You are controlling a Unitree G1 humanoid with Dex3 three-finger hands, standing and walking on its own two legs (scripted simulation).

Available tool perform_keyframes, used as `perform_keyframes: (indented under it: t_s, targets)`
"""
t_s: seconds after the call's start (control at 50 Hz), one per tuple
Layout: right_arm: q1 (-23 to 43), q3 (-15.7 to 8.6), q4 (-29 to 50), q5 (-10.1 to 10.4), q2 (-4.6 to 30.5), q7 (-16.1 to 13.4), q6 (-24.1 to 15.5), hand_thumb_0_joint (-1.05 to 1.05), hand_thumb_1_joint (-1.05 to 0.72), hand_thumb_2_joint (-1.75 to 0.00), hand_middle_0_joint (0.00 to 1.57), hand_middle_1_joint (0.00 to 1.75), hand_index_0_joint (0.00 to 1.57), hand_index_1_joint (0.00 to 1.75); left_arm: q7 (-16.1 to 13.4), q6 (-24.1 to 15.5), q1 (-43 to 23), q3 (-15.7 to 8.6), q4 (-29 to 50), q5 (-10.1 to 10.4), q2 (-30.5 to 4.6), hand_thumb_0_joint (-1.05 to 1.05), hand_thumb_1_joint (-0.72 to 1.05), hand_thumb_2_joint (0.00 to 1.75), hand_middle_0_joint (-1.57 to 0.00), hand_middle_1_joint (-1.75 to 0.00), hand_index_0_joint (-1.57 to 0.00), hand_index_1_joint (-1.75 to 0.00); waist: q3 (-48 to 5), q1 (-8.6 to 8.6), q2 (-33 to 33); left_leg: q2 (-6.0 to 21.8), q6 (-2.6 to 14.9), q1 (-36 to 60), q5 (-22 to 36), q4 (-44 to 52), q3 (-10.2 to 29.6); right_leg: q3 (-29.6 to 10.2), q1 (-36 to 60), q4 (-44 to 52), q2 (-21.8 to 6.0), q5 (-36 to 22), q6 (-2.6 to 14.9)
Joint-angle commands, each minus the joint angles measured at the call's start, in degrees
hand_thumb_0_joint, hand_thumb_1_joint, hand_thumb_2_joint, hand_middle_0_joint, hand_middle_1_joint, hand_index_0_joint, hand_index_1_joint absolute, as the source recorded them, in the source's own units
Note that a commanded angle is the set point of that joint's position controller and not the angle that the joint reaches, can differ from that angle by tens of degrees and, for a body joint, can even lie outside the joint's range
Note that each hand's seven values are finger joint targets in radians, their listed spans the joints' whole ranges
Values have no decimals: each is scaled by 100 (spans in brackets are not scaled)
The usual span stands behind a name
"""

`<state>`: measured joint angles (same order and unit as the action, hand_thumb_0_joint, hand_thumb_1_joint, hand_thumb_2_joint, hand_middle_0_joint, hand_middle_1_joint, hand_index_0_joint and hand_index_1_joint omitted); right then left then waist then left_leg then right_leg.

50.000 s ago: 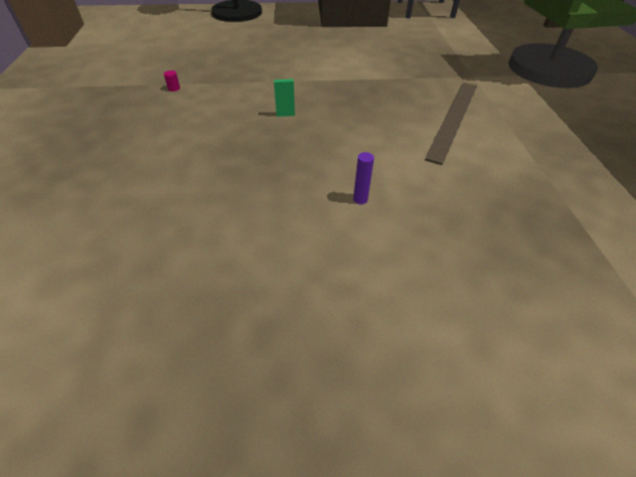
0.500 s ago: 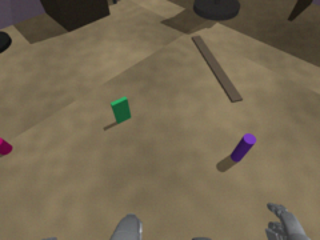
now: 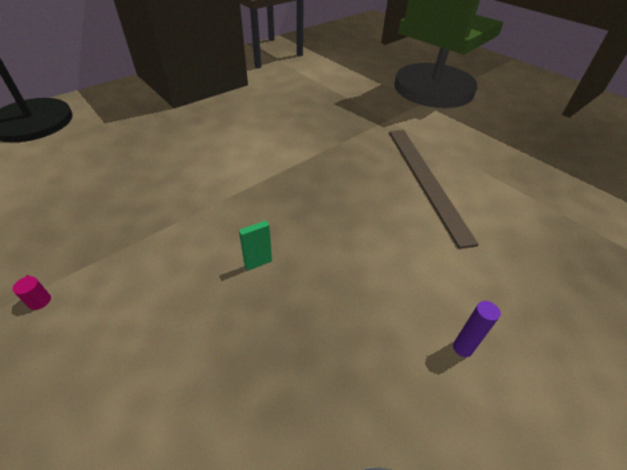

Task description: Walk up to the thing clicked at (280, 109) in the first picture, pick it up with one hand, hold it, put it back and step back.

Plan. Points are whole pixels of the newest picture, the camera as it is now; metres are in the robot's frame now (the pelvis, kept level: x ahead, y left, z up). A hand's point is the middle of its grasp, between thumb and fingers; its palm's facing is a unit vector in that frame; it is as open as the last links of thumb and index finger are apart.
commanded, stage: step back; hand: left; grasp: from the side
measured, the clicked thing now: (256, 246) +1.05 +0.20 -0.66
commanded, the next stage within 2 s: stand in 0.66 s
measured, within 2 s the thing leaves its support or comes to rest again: neither
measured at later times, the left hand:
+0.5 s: hand out of the picture +0.15 +0.26 -0.16, palm faces +0.01 -0.93 -0.36, open 7.3 cm
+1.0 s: hand out of the picture +0.17 +0.25 -0.14, palm faces -0.03 -0.94 -0.33, open 7.3 cm
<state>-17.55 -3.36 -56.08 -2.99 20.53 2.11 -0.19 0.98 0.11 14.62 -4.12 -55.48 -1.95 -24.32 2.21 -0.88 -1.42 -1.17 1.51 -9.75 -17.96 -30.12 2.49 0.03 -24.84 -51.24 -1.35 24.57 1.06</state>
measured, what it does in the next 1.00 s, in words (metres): steps on the spot: right foot, then left foot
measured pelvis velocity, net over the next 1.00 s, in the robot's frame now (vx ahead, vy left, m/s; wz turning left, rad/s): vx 0.07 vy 0.01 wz -0.01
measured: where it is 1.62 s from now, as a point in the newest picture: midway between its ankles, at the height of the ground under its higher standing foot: outside the picture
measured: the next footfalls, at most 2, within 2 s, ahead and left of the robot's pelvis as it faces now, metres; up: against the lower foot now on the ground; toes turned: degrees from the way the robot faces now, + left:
right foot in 0.12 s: +0.13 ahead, -0.13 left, +0.00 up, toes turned -3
left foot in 0.42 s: +0.11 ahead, +0.13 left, +0.00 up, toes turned -1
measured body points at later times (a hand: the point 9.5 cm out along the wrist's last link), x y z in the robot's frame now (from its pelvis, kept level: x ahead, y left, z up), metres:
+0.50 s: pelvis +0.06 +0.00 -0.01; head +0.08 +0.00 +0.44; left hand +0.15 +0.31 -0.13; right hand +0.12 -0.31 -0.14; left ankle +0.07 +0.13 -0.73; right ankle +0.09 -0.12 -0.73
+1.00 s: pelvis +0.07 +0.01 +0.01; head +0.08 +0.01 +0.46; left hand +0.17 +0.30 -0.12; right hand +0.19 -0.29 -0.11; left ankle +0.07 +0.13 -0.73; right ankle +0.09 -0.12 -0.73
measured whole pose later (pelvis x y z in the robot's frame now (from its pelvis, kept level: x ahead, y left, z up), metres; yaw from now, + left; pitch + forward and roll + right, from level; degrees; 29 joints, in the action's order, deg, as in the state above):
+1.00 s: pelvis +0.07 +0.01 +0.01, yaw -1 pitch -3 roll +0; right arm -2.8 -0.5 -63.1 -0.7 19.1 0.6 -1.2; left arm 0.6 -1.1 4.2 0.4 -64.5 -0.6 -19.6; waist 3.3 0.6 -0.3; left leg -0.3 -0.1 -4.7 -11.9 -19.8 0.1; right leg 1.2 -7.4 -21.0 -2.1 10.4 -1.2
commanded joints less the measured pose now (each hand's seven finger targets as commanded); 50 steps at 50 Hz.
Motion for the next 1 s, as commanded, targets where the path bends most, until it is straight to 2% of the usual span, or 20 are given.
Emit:
perform_keyframes:
  t_s: [0.0,0.04,0.1,0.12,0.14,0.16,0.18,0.24,0.32,0.38,0.4,0.42,0.44,0.46,0.52,0.58,0.62,0.64,0.8,0.98]
  targets:
    - [433,-408,518,59,1596,-163,-200,0,-90,-90,20,30,20,30,15,-260,-587,-247,584,52,-929,0,90,90,-20,-30,-20,-30,458,-49,1059,1196,831,-500,-1009,1407,1329,31,-42,792,-100,-255,-73]
    - [541,-374,567,65,1572,-165,-153,0,-90,-90,20,30,20,30,10,-283,-578,-250,539,69,-859,0,90,90,-20,-30,-20,-30,361,14,1247,1144,764,-861,-1017,1229,1087,98,629,1336,5,-477,-40]
    - [746,-214,644,138,1200,-182,-37,0,-90,-90,20,30,20,30,-99,-335,77,-286,148,51,-864,0,90,90,-20,-30,-20,-30,22,406,706,801,470,-1634,-908,-13,598,172,2214,2407,223,-1111,-33]
    - [431,-85,623,172,820,-201,-35,0,-90,-90,20,30,20,30,-145,-370,140,-356,126,-6,-1043,0,90,90,-20,-30,-20,-30,-122,419,-68,479,285,-1992,-1155,-782,428,-708,2620,2745,-243,-762,33]
    - [314,-26,675,197,633,-209,-38,0,-90,-90,20,30,20,30,-190,-432,164,-424,224,-84,-1436,0,90,90,-20,-30,-20,-30,-184,389,-968,-225,24,-2337,-1331,-1870,249,-2701,2412,3559,-1426,196,399]
    - [180,-162,502,167,1075,-278,25,0,-90,-90,20,30,20,30,-182,-407,-312,-435,348,-40,-1604,0,90,90,-20,-30,-20,-30,-139,291,-532,4,-26,-1760,-1674,-2234,382,-3196,1469,3856,-2016,1482,919]
    - [49,-267,364,146,1329,-287,30,0,-90,-90,20,30,20,30,-167,-386,-617,-405,441,-45,-1585,0,90,90,-20,-30,-20,-30,212,174,-462,134,-40,-1413,-1725,-2353,374,-3235,720,3850,-2047,1846,1192]
    - [145,-195,216,180,1179,-256,-20,0,-90,-90,20,30,20,30,-174,-421,-646,-309,401,12,-1203,0,90,90,-20,-30,-20,-30,157,202,-400,228,10,-1442,-1171,-1968,540,-2049,996,3464,-1422,325,815]
    - [81,-178,83,133,1130,-257,-28,0,-90,-90,20,30,20,30,-178,-390,-901,-283,388,33,-1221,0,90,90,-20,-30,-20,-30,-186,125,-655,259,-95,-833,-834,-1174,44,-1405,813,3033,-1343,-971,796]
    - [27,-195,-123,110,1011,-304,-97,0,-90,-90,20,30,20,30,-176,-275,-1213,-148,439,99,-976,0,90,90,-20,-30,-20,-30,-312,-83,-396,147,-103,-13,489,440,-132,-709,628,2241,-970,-1810,480]
    - [205,-224,-102,83,1125,-329,-118,0,-90,-90,20,30,20,30,-181,-262,-1125,-78,426,125,-820,0,90,90,-20,-30,-20,-30,-354,1,-119,412,-9,128,1007,529,282,-571,522,1956,-804,-2166,307]
    - [376,-254,-14,52,1365,-355,-157,0,-90,-90,20,30,20,30,-181,-257,-1042,-41,446,177,-693,0,90,90,-20,-30,-20,-30,-546,92,349,1042,211,-3,1642,714,1035,-317,665,1538,-485,-2189,123]
    - [955,-230,97,116,1556,-337,-157,0,-90,-90,20,30,20,30,-189,-214,-992,-38,310,238,-718,0,90,90,-20,-30,-20,-30,-401,302,624,1329,503,-636,1321,710,1339,-32,943,1566,-83,-1111,-2]
    - [1205,-210,83,137,1553,-311,-138,0,-90,-90,20,30,20,30,-206,-208,-894,-70,165,216,-782,0,90,90,-20,-30,-20,-30,-304,349,621,1361,625,-974,1179,545,1216,-74,1374,1756,-79,-732,8]
    - [1115,-79,-37,171,1212,-311,-142,0,-90,-90,20,30,20,30,-192,-271,-1061,-72,98,168,-935,0,90,90,-20,-30,-20,-30,-546,206,303,808,147,-736,1784,319,533,-442,1817,2104,-505,-2350,136]
    - [1080,-101,-181,214,1249,-326,-138,0,-90,-90,20,30,20,30,-214,-252,-1084,-46,39,203,-936,0,90,90,-20,-30,-20,-30,-801,165,450,785,103,-205,2694,192,403,-320,1759,1997,-570,-2984,157]
    - [1226,-111,-202,219,1231,-327,-115,0,-90,-90,20,30,20,30,-228,-235,-1114,-19,-28,199,-904,0,90,90,-20,-30,-20,-30,-842,175,453,822,138,-48,2925,187,382,-257,1715,2080,-537,-2977,131]
    - [1101,-29,-226,254,1232,-303,-196,0,-90,-90,20,30,20,30,-183,-210,-960,143,-219,263,-583,0,90,90,-20,-30,-20,-30,-979,146,451,925,128,253,2850,545,549,-299,1850,2234,-494,-2907,113]
    - [1564,8,-325,267,1167,-281,-216,0,-90,-90,20,30,20,30,-146,-180,-1270,183,-445,193,-726,0,90,90,-20,-30,-20,-30,-407,162,362,912,-34,245,2308,1240,456,-299,2039,2898,-525,-2530,-5]
    - [1658,6,-395,265,1098,-233,-189,0,-90,-90,20,30,20,30,-138,-255,-1302,188,-582,150,-787,0,90,90,-20,-30,-20,-30,-424,81,135,836,-67,602,1747,1424,283,-409,1953,3355,-642,-2447,-27]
